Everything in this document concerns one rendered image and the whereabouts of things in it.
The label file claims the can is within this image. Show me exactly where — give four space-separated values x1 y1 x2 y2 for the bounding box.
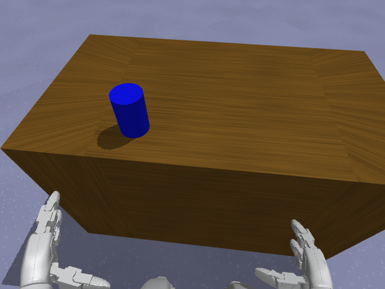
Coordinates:
109 83 150 138

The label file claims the right robot hand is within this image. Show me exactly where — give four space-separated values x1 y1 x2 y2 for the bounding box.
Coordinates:
254 219 333 289

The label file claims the left robot hand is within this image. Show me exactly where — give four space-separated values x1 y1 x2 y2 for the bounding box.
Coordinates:
20 191 111 289

